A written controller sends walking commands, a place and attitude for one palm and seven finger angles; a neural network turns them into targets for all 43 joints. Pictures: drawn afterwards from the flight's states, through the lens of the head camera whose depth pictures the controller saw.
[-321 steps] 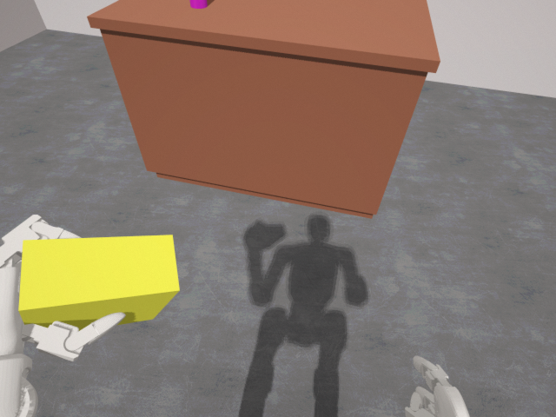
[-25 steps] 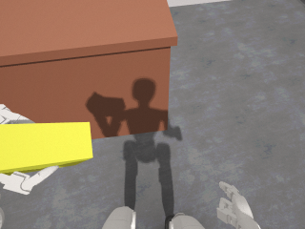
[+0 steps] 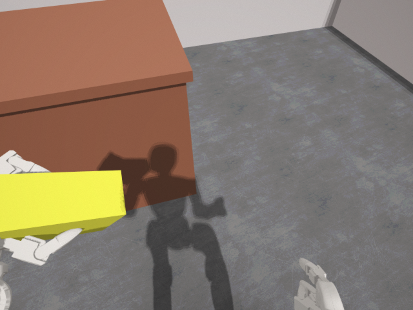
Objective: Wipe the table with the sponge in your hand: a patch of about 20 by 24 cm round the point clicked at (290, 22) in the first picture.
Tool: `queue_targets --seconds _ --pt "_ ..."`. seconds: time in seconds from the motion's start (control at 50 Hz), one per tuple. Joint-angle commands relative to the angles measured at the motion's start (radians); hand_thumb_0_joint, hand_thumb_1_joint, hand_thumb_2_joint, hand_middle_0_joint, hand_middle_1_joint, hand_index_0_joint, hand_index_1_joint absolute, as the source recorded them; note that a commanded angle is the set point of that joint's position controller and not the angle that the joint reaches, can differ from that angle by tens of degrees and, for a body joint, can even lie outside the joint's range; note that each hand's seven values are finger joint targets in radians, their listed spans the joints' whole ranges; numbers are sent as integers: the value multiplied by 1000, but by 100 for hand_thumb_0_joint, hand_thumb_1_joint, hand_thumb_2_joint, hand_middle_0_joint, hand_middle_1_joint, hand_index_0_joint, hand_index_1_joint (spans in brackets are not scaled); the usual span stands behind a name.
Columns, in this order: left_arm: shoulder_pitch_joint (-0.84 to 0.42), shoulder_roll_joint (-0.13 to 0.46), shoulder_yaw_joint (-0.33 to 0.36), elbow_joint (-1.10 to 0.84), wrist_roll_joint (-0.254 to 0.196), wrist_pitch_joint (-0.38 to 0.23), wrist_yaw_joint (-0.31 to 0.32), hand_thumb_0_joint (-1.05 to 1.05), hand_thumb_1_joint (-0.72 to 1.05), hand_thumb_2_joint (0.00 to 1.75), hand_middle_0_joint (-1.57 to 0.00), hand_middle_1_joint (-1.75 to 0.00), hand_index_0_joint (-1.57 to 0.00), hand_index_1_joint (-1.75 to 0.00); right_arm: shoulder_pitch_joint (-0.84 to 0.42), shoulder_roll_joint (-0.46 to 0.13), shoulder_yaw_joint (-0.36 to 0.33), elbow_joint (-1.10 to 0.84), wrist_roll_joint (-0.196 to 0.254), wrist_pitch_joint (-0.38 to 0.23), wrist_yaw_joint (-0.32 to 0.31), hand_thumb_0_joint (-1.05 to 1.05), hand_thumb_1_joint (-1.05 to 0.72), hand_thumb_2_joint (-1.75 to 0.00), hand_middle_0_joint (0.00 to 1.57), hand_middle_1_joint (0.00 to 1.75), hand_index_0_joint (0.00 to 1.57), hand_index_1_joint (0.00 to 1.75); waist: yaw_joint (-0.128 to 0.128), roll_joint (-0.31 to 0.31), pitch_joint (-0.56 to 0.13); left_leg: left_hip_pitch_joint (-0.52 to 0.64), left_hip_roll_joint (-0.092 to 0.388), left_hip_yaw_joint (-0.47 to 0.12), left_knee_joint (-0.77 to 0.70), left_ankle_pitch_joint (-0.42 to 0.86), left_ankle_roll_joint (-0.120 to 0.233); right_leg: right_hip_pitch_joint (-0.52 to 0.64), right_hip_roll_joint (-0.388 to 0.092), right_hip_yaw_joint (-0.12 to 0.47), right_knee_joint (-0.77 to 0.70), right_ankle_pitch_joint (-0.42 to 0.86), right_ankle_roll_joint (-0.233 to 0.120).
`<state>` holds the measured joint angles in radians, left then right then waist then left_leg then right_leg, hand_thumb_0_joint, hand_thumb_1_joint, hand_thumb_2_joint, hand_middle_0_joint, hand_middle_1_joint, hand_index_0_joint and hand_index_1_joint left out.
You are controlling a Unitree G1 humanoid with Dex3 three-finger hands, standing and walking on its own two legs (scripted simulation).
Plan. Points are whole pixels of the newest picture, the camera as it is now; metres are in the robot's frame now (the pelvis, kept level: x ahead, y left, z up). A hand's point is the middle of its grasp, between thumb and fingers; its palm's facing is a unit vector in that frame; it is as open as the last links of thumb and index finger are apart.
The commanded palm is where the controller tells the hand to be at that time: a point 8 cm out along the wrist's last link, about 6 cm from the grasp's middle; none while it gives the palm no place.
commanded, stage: take the last steps up to it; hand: left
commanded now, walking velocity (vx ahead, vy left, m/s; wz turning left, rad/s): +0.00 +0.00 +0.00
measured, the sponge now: (80, 206) +0.23 +0.21 +0.15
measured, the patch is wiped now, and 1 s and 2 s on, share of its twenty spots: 0.00 0.00 0.00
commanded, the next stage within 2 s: come to a stop and stand still in 1.64 s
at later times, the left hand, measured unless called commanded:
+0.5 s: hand (46, 208) +0.21 +0.24 +0.18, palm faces +0.42 -0.79 -0.45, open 10.1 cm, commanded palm +0.15 +0.28 +0.19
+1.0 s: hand (45, 151) +0.30 +0.29 +0.18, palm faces +0.44 -0.78 -0.45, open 10.1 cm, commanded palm +0.24 +0.33 +0.19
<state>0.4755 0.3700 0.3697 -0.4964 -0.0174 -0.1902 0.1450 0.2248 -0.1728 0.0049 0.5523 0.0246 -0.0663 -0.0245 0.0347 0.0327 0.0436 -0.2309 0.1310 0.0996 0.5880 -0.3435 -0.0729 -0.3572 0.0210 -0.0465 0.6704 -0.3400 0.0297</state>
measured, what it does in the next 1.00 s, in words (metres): steps on the spot: right foot, then left foot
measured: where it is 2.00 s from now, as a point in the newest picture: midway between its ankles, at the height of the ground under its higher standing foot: (186, 303)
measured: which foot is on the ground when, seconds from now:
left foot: down 0.00-0.02, up 0.04-0.36, down 0.38-0.60, up 0.62-0.92, down 0.94-1.00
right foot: up 0.00-0.00, down 0.02-0.94, up 0.96-1.00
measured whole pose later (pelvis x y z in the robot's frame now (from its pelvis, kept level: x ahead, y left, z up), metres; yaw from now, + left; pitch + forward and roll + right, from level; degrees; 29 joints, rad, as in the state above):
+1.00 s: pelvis +0.09 +0.04 +0.00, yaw +1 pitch -1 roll +3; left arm 0.43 0.39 0.38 -0.50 -0.01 -0.26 0.16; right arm 0.17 -0.21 -0.06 0.60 0.01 -0.08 -0.06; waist 0.02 -0.04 0.09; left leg -0.33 0.04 0.17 0.57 -0.22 0.02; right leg -0.31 -0.11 -0.04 0.91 -0.53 0.02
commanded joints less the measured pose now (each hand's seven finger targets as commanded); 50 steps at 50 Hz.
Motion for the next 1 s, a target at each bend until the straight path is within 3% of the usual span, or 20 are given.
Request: queue_targets --seconds 0.0,0.02,0.06,0.14,0.24,0.32,0.38,0.4,0.52,0.54,0.58,0.6,0.64,0.72,0.8,0.88,0.9,0.92,0.94,0.98 --pt "-180 199 101 -165 12 -73 17 0 10 130 -120 -160 -120 -160 -71 -139 -51 -117 -1 -68 -3 0 -90 -90 20 30 20 30 -50 -106 -115 -151 22 21 207 165 39 265 -186 201 -242 575 -89" --pt "-148 200 115 -130 -1 -64 19 0 10 130 -120 -160 -120 -160 -82 -133 -61 -121 2 -66 -7 0 -90 -90 20 30 20 30 -32 -290 -167 -229 -82 0 371 -185 19 260 -319 429 -309 625 -172" --pt "-62 243 165 -173 -14 -61 27 0 10 130 -120 -160 -120 -160 -128 -126 -49 -106 -8 -36 -11 0 -90 -90 20 30 20 30 -17 -157 -188 -263 -69 -122 508 -189 39 241 -352 497 -375 263 -206" --pt "47 218 174 -207 -14 -87 35 0 10 130 -120 -160 -120 -160 -143 -108 -25 -90 -23 -2 -19 0 -90 -90 20 30 20 30 -38 -144 -189 -248 -72 -74 350 -65 48 222 -292 308 -407 108 -196" --pt "57 193 152 -194 -8 -92 41 0 10 130 -120 -160 -120 -160 -111 -121 -43 -91 -26 -20 -29 0 -90 -90 20 30 20 30 -29 -146 -167 -137 -91 -15 87 -88 77 176 -313 332 -445 -103 -207" --pt "1 169 111 -187 -2 -102 40 0 10 130 -120 -160 -120 -160 -62 -139 -59 -87 -27 -40 -38 0 -90 -90 20 30 20 30 -51 -71 -151 79 -103 1 -194 -44 108 85 -230 250 -330 -190 -132" --pt "-47 162 99 -192 2 -120 37 0 10 130 -120 -160 -120 -160 -74 -173 -71 -92 -21 -53 -46 0 -90 -90 20 30 20 30 -46 221 -90 144 182 -383 -353 -120 258 -145 -23 -14 112 -188 -28" --pt "-56 169 98 -158 10 -117 29 0 10 130 -120 -160 -120 -160 -78 -163 -70 -79 -18 -61 -45 0 -90 -90 20 30 20 30 -52 232 -43 12 216 -437 -404 -248 296 -146 -38 -7 267 -196 -25" --pt "-108 149 65 -169 12 -116 24 0 10 130 -120 -160 -120 -160 -76 -162 -64 -42 -23 -96 -39 0 -90 -90 20 30 20 30 -31 156 -47 -77 79 -173 -165 81 210 138 -52 -98 -138 -52 -17" --pt "-108 156 76 -151 15 -117 24 0 10 130 -120 -160 -120 -160 -79 -158 -66 -40 -20 -94 -38 0 -90 -90 20 30 20 30 -25 75 -89 -145 42 -122 -24 120 182 277 -83 -43 -242 30 -42" --pt "-124 211 120 -120 1 -115 26 0 10 130 -120 -160 -120 -160 -117 -139 -66 -66 -16 -83 -27 0 -90 -90 20 30 20 30 -21 -316 -93 -503 -129 -20 485 -170 88 447 -467 595 -400 174 -230" --pt "-141 196 115 -109 -8 -119 18 0 10 130 -120 -160 -120 -160 -84 -159 -85 -45 -17 -79 -18 0 -90 -90 20 30 20 30 -31 -250 -87 -470 -84 -141 590 -140 69 346 -486 611 -440 26 -242" --pt "-96 200 122 -127 -11 -135 6 0 10 130 -120 -160 -120 -160 -101 -137 -66 -38 -18 -56 -11 0 -90 -90 20 30 20 30 -35 -134 -10 -477 -38 -149 641 -28 53 241 -441 435 -435 82 -237" --pt "-42 185 132 -136 -3 -154 10 0 10 130 -120 -160 -120 -160 -110 -114 -49 -53 -25 -32 -13 0 -90 -90 20 30 20 30 -37 -149 -70 -348 -20 -61 345 55 55 228 -348 138 -368 373 -179" --pt "-38 179 123 -195 -3 -133 32 0 10 130 -120 -160 -120 -160 -119 -93 -49 -93 -28 -52 -19 0 -90 -90 20 30 20 30 -6 -203 -129 -155 -92 74 56 74 74 263 -318 109 -319 388 -163" --pt "-91 165 100 -228 -1 -121 42 0 10 130 -120 -160 -120 -160 -80 -117 -69 -100 -23 -61 -38 0 -90 -90 20 30 20 30 -42 -113 -161 114 -103 93 -169 161 93 184 -239 37 -101 316 -92" --pt "-111 163 98 -250 -5 -125 41 0 10 130 -120 -160 -120 -160 -72 -147 -84 -103 -18 -63 -40 0 -90 -90 20 30 20 30 -58 53 -189 255 4 -50 -192 216 148 39 -177 -5 95 253 -54" --pt "-118 159 101 -259 -10 -130 42 0 10 130 -120 -160 -120 -160 -68 -161 -89 -105 -14 -62 -35 0 -90 -90 20 30 20 30 -56 237 -219 375 192 -308 -208 418 245 -157 -79 -75 319 -161 -9" --pt "-109 169 101 -197 -5 -139 35 0 10 130 -120 -160 -120 -160 -61 -155 -90 -109 -9 -70 -29 0 -90 -90 20 30 20 30 -49 204 -207 291 258 -418 -265 330 311 -203 -68 -23 471 -319 -22" --pt "-92 205 131 -242 -12 -131 29 0 10 130 -120 -160 -120 -160 -87 -133 -81 -83 -11 -82 -34 0 -90 -90 20 30 20 30 -47 220 -160 231 263 -427 -270 236 369 -296 -134 35 532 -253 -9"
